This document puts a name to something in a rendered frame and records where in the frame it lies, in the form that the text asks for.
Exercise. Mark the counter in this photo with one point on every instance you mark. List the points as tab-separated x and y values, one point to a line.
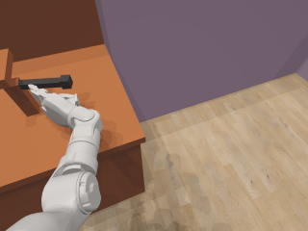
42	39

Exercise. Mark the robot left upper arm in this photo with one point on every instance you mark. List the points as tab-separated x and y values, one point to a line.
67	202

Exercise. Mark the left robot hand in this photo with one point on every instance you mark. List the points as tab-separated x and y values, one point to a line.
55	106

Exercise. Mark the robot left forearm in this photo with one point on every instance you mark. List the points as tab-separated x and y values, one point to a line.
83	146

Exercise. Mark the tap lever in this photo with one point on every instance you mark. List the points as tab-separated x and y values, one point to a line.
65	82

